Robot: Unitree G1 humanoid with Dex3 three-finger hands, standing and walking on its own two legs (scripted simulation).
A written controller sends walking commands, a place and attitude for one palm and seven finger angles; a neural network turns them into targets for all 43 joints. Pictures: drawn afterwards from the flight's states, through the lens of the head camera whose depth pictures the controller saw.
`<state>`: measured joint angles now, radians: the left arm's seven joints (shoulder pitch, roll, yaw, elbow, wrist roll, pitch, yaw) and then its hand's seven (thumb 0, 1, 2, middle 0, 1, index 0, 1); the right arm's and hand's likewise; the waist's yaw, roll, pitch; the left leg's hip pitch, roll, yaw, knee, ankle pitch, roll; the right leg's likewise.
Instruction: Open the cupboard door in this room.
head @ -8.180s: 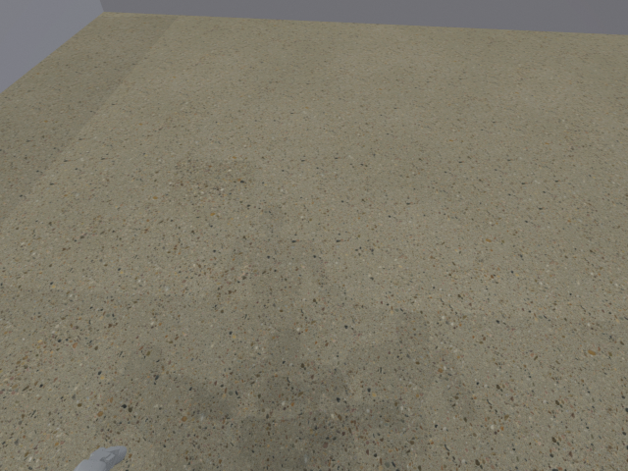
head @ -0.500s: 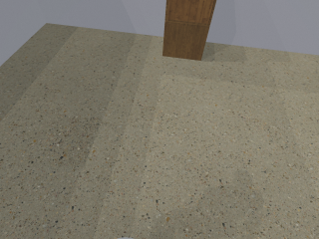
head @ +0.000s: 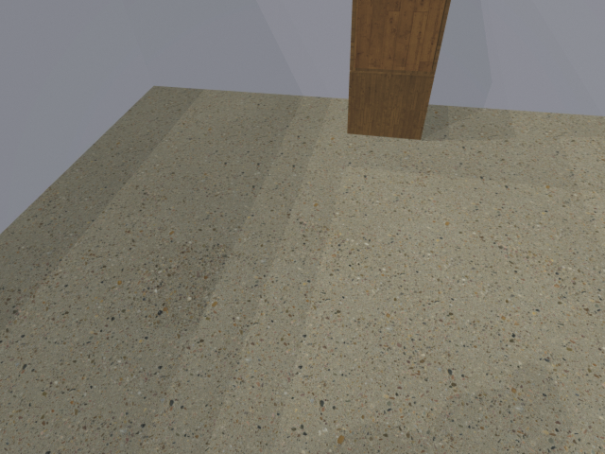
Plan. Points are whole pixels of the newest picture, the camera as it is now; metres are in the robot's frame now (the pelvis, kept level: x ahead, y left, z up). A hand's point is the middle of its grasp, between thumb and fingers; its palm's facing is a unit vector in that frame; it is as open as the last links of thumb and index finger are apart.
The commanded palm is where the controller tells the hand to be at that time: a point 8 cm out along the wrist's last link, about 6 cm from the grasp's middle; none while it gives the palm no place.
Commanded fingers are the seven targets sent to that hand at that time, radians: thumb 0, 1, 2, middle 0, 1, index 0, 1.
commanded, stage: turn or walk to find it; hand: left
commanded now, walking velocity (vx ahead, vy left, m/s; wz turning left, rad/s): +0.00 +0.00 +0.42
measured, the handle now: out of the picture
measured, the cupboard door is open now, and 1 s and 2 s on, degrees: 0 0 0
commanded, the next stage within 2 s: stand and wait in 0.24 s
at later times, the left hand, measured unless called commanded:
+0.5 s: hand out of the picture -0.05 +0.24 -0.19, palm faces +0.22 -0.95 -0.23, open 7.3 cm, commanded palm none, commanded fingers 0.00 0.90 0.90 -0.20 -0.30 -0.20 -0.30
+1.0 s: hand out of the picture -0.02 +0.19 -0.17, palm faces +0.17 -0.96 -0.22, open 7.3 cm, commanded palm none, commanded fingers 0.00 0.90 0.90 -0.20 -0.30 -0.20 -0.30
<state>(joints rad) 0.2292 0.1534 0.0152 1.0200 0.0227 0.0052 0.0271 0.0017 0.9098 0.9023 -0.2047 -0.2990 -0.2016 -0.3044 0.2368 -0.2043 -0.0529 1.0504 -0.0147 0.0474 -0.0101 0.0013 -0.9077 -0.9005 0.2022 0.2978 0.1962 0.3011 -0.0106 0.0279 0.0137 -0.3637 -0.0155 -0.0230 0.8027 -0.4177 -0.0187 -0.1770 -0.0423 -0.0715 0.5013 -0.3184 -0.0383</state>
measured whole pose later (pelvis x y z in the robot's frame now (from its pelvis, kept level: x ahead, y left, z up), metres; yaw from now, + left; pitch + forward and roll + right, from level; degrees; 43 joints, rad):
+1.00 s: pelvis -0.01 +0.01 +0.00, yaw +9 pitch -1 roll +1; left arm 0.24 0.17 0.00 1.12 0.01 -0.01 0.03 0.00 0.92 0.90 -0.20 -0.30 -0.20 -0.30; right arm 0.30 -0.17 -0.01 1.17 -0.01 0.00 -0.03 0.00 -0.91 -0.90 0.20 0.30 0.19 0.30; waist -0.01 0.00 0.03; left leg -0.11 0.04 0.06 0.40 -0.26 -0.03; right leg -0.17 -0.03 -0.08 0.45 -0.26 -0.01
